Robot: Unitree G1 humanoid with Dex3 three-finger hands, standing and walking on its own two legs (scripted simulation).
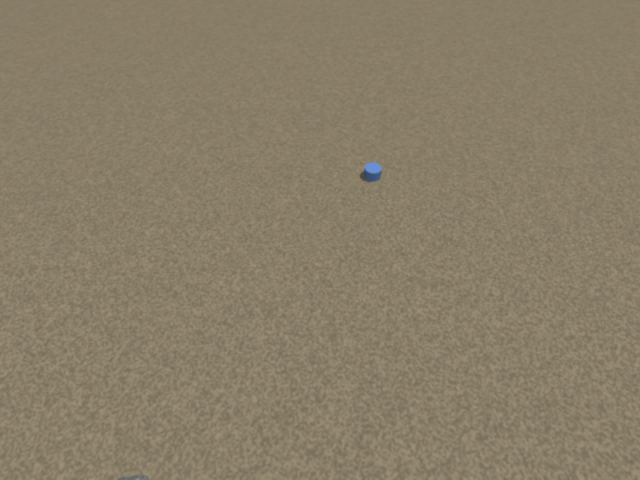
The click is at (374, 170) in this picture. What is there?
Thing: low tin
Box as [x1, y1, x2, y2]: [364, 162, 381, 181]
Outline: 373,162 366,164 364,170 365,178 372,181 377,180 380,177 381,170 380,165
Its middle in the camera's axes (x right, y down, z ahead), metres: +0.25 -0.33 +1.85
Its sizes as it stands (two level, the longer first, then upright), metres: 0.080 0.080 0.050
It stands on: the floor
